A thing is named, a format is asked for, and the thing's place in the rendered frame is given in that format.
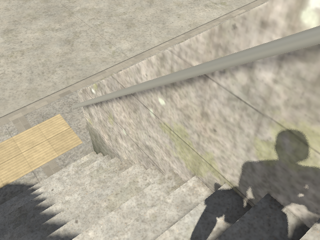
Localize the stairs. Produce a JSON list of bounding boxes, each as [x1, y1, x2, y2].
[[0, 151, 320, 240]]

